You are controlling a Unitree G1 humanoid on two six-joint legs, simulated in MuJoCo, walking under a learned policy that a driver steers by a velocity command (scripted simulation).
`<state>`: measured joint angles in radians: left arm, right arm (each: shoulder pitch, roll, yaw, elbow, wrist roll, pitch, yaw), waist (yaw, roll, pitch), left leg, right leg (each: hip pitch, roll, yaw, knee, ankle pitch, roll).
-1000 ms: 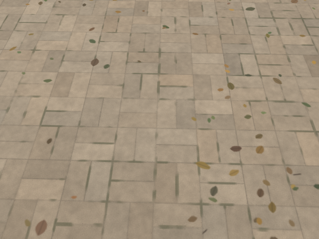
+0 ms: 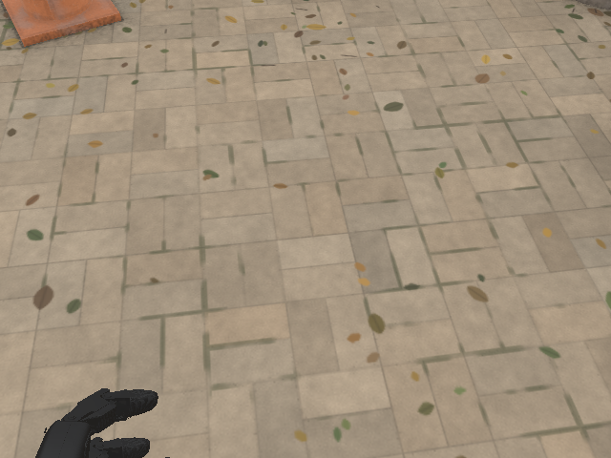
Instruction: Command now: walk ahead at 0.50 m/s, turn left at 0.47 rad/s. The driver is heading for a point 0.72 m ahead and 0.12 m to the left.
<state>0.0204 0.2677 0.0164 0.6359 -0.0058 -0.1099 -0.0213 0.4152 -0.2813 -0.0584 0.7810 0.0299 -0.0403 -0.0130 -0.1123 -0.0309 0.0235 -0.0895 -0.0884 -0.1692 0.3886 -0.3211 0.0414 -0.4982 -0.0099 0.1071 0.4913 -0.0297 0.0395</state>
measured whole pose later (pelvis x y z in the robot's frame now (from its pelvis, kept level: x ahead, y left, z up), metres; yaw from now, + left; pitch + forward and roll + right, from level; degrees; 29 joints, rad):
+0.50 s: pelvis +0.26 +0.03 -0.01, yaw +19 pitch +2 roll -2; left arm 0.36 0.31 0.07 0.89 -0.03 -0.07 0.00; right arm 0.07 -0.27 -0.04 0.55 0.02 -0.01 0.05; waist 0.10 0.04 0.04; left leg -0.59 0.05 0.02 0.64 -0.10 0.06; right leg 0.11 -0.03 -0.21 0.27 -0.39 0.05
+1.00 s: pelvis +0.50 +0.15 +0.00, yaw +18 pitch +1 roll +2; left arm 0.14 0.27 0.04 0.76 -0.01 -0.07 -0.04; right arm 0.33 -0.27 -0.05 0.77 -0.01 -0.07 0.00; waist -0.06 -0.05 0.01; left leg 0.07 -0.10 0.07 0.20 -0.29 0.08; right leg -0.66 -0.07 0.04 0.61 0.12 -0.01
